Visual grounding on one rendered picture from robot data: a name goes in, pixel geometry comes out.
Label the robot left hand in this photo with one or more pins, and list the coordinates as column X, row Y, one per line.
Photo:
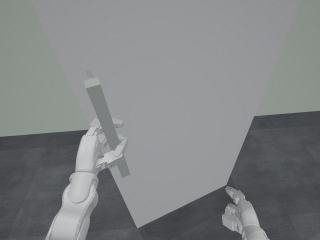
column 90, row 148

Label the robot right hand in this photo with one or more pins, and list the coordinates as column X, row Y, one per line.
column 243, row 214

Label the right robot forearm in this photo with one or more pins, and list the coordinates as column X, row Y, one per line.
column 253, row 232

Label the handle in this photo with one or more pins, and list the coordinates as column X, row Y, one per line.
column 100, row 106

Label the fridge door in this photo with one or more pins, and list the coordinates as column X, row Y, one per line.
column 185, row 76

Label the left robot forearm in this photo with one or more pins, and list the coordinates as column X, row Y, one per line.
column 79, row 199

